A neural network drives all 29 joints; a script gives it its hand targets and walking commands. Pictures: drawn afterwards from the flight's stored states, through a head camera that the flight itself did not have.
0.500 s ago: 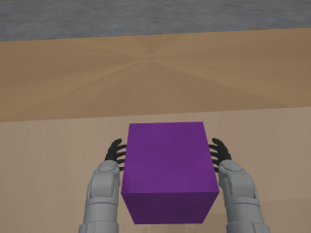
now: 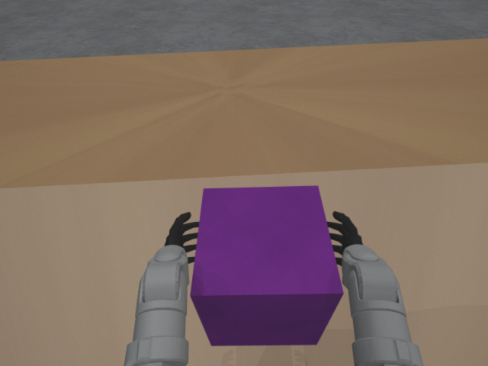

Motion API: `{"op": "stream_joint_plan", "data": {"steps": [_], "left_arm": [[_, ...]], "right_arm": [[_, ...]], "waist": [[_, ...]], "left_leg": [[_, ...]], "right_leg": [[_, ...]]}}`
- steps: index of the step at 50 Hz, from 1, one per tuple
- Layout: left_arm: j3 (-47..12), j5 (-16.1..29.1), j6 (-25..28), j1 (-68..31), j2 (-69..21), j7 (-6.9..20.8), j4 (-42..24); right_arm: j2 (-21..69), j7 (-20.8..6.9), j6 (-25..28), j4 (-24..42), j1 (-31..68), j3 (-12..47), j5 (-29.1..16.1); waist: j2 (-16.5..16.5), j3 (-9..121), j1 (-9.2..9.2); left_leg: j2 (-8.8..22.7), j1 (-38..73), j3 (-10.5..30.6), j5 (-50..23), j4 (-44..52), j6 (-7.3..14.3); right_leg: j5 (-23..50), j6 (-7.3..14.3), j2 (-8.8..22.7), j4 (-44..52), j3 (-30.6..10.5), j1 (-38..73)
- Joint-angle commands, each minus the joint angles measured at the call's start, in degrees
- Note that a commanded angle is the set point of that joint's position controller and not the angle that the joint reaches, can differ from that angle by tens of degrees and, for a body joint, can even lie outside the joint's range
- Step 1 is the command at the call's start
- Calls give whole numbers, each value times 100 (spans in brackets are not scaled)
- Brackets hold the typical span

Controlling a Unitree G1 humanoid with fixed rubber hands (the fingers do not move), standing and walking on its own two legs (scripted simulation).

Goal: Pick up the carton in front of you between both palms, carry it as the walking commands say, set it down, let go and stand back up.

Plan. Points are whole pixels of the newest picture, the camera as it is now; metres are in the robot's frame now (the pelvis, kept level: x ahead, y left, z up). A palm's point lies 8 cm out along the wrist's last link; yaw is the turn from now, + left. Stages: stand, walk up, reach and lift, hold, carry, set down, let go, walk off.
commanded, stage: hold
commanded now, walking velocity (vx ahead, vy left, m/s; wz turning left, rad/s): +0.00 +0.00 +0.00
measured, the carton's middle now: (262, 269) +0.30 +0.00 -0.03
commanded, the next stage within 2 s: carry in 0.68 s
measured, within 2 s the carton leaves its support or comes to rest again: neither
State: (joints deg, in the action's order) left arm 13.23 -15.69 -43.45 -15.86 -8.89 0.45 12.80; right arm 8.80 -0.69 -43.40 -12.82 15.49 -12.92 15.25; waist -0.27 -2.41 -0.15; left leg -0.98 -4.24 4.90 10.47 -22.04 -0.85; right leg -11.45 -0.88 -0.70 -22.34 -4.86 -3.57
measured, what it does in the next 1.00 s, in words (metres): shifts its weight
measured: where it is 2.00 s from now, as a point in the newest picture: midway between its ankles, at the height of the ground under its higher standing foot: (266, 298)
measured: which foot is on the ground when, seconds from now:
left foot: down 0.00-0.96, up 0.98-1.00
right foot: down 0.00-1.00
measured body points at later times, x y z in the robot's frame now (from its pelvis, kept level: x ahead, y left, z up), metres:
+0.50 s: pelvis +0.01 +0.00 +0.00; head -0.03 +0.00 +0.45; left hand +0.30 +0.15 +0.04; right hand +0.30 -0.15 +0.04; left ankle +0.03 +0.13 -0.74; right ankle +0.02 -0.13 -0.74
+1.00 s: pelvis +0.07 -0.02 -0.01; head +0.03 -0.02 +0.44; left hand +0.36 +0.13 +0.08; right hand +0.35 -0.18 +0.08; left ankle +0.03 +0.12 -0.73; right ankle +0.02 -0.14 -0.74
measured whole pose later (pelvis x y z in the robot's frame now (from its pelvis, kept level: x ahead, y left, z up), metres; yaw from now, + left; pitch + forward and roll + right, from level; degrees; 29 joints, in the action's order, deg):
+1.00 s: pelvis +0.07 -0.02 -0.01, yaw +0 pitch +4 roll +0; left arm 5.8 -8.1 -54.7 -9.3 -7.7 -3.0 -8.8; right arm 7.4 3.2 -55.4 11.5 7.1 -6.6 8.5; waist 0.8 11.0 -0.2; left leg 2.4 -18.7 0.6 24.0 -37.9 -0.2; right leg -20.2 0.0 0.2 -30.9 1.2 -14.5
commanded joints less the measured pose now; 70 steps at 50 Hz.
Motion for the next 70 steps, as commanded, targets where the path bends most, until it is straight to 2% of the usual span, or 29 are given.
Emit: {"op": "stream_joint_plan", "data": {"steps": [1, 14, 33, 34, 36, 37, 40, 41, 44, 45, 46, 47, 48, 49, 50, 51, 52, 54, 55, 56, 57, 58, 59, 60, 61, 62, 65, 68, 70], "left_arm": [[-3325, 1510, 194, -2869, -5301, 1315, -345], [-3442, 1586, 169, -2476, -5188, 1277, -676], [-3424, 1568, 195, -2622, -5146, 1294, -609], [-3468, 1669, 156, -2854, -5182, 1291, -608], [-3602, 1780, 122, -2909, -5192, 1265, -801], [-3725, 1861, 104, -3031, -5209, 1250, -980], [-4136, 2107, -45, -2976, -5232, 1153, -1480], [-4294, 2212, -131, -2939, -5228, 1115, -1697], [-4630, 2436, -491, -2810, -5149, 1000, -2290], [-4688, 2483, -625, -2761, -5098, 947, -2465], [-4704, 2513, -760, -2680, -5054, 885, -2593], [-4680, 2522, -896, -2528, -4987, 815, -2693], [-4615, 2498, -1035, -2229, -4859, 727, -2753], [-4514, 2451, -1163, -1916, -4741, 618, -2802], [-4442, 2370, -1285, -1603, -4654, 491, -2953], [-4382, 2312, -1410, -1437, -4601, 369, -3173], [-4364, 2319, -1531, -1322, -4563, 249, -3443], [-4413, 2409, -1744, -1189, -4571, 46, -3988], [-4437, 2455, -1831, -1022, -4564, -34, -4190], [-4465, 2499, -1908, -847, -4528, -112, -4372], [-4484, 2573, -2005, -872, -4439, -185, -4617], [-4534, 2708, -2097, -971, -4347, -248, -4873], [-4624, 2835, -2142, -995, -4309, -304, -4971], [-4547, 2858, -2160, -944, -4259, -367, -4934], [-4440, 2836, -2165, -829, -4221, -436, -4865], [-4342, 2819, -2159, -765, -4216, -511, -4830], [-3993, 2587, -2068, -304, -4048, -809, -4718], [-3718, 2352, -1979, 39, -3719, -1068, -4743], [-3658, 2328, -1946, 184, -3555, -1150, -4775]], "right_arm": [[5214, -1296, 224, 413, 2997, 3288, -1493], [5140, -1236, 191, 737, 2572, 3399, -1561], [5158, -1220, 193, 681, 2695, 3398, -1542], [5198, -1216, 158, 720, 2904, 3449, -1606], [5217, -1190, 122, 909, 2921, 3570, -1737], [5227, -1170, 101, 1059, 2998, 3682, -1806], [5230, -1062, -45, 1553, 3011, 4067, -2016], [5215, -1010, -130, 1764, 2906, 4202, -2087], [5115, -830, -493, 2340, 2683, 4446, -2218], [5041, -766, -630, 2530, 2631, 4482, -2231], [4978, -703, -772, 2683, 2534, 4515, -2244], [4917, -637, -913, 2833, 2414, 4548, -2263], [4854, -571, -1060, 2978, 2287, 4582, -2298], [4767, -509, -1205, 3145, 2221, 4632, -2353], [4652, -436, -1347, 3327, 2146, 4683, -2451], [4620, -362, -1474, 3462, 2060, 4723, -2538], [4615, -276, -1582, 3613, 1873, 4746, -2619], [4681, -81, -1772, 3938, 1415, 4683, -2684], [4719, 21, -1852, 4091, 1192, 4608, -2679], [4714, 125, -1922, 4205, 935, 4494, -2650], [4607, 251, -1974, 4255, 625, 4348, -2551], [4548, 394, -1999, 4277, 454, 4194, -2377], [4530, 508, -2048, 4478, 343, 4074, -2296], [4476, 613, -2086, 4687, 468, 4046, -2309], [4379, 710, -2102, 4825, 591, 4036, -2338], [4304, 786, -2095, 4942, 678, 4041, -2377], [3990, 939, -2049, 5111, 596, 4065, -2517], [3669, 1050, -1996, 5096, 325, 4039, -2602], [3527, 1090, -1982, 5110, 242, 4040, -2644]], "waist": [[41, 1533, 7], [29, 1556, 6], [12, 1459, 9], [28, 1672, 12], [60, 1589, 10], [52, 1470, -8], [238, 1880, 5], [310, 2099, -11], [790, 2022, -32], [844, 1884, -23], [665, 1818, -12], [210, 1774, 18], [-736, 1833, 96], [-1446, 1686, 133], [-1499, 1468, 172], [-1164, 1478, 223], [-891, 1648, 216], [-846, 1993, 142], [-763, 2197, 68], [-510, 2459, -4], [620, 2556, -136], [1844, 2317, -146], [1273, 2055, -148], [764, 1962, -147], [450, 1989, -153], [382, 1918, -159], [632, 1774, -103], [913, 1585, -78], [879, 1638, 3]], "left_leg": [[-455, 456, -136, -703, 340, 8], [-480, 553, -109, -1143, 361, 5], [-488, 416, -125, -732, 358, 37], [626, -204, -126, -8, -104, 93], [514, -676, 87, 2418, 201, 138], [510, -859, 130, 3023, 203, 173], [705, -739, 252, 2082, 166, 310], [803, -672, 406, 2017, 219, 386], [1175, -793, 945, 2861, 568, 634], [1200, -954, 899, 2806, 498, 664], [1070, -1192, 598, 2470, 243, 601], [783, -1587, 93, 1987, -361, 456], [434, -2320, -565, 1508, -1515, 248], [181, -3318, -1010, 1569, -2124, 70], [202, -3930, -1096, 2060, -2115, 53], [207, -4029, -1100, 2202, -1991, 53], [194, -3815, -1177, 2030, -1637, 61], [-7, -2595, -1538, 1060, -657, 58], [-100, -1277, -1706, 453, -63, 67], [98, 349, -1476, 146, 162, 141], [1210, 1447, 248, 1141, 781, 532], [2449, 2213, 2196, 79, 822, 1297], [2729, 2140, 2329, -814, 662, 1638], [2635, 2077, 1890, -1399, 572, 1589], [2498, 1997, 1456, -1337, 637, 1424], [2349, 1804, 1054, -1140, 799, 1257], [1792, 1057, -129, -919, 983, 926], [1551, 310, -838, -1103, 919, 694], [1466, -293, -1220, -1431, 380, 535]], "right_leg": [[677, 52, -478, 392, 161, 159], [1132, 30, -502, 422, 110, 314], [779, 31, -483, 417, 116, 224], [53, 136, 588, 1, 69, -470], [-2330, 201, 470, 269, -121, -987], [-2890, 225, 421, 226, -135, -1246], [-1708, 235, 359, -313, 164, -1255], [-1442, 213, 320, -549, 286, -1220], [-1525, 155, 91, -826, 740, -1493], [-1447, 145, 111, -631, 793, -1410], [-1343, 160, 221, -382, 694, -1140], [-1395, 236, 521, -4, 263, -772], [-1401, 506, 1196, 344, -741, -157], [-744, 892, 1734, 548, -1663, 527], [235, 1190, 1952, 539, -2040, 888], [1116, 1307, 1972, 411, -1942, 1064], [1529, 1244, 1902, 278, -1591, 1145], [1223, 880, 1518, 52, -631, 709], [871, 646, 1248, -283, -2, -31], [703, 433, 1018, -839, 494, -1119], [-60, 137, 640, -2263, 1074, -2425], [-1432, -1, 129, -3252, 1282, -4105], [-2027, 130, 421, -3703, 797, -4566], [-2099, 167, 583, -3862, 721, -4744], [-1987, 194, 661, -3667, 706, -4722], [-1742, 186, 691, -3257, 772, -4602], [-724, 79, 490, -2006, 1176, -3673], [168, 104, 282, -1024, 1623, -2556], [612, 160, 96, -679, 1997, -1316]]}}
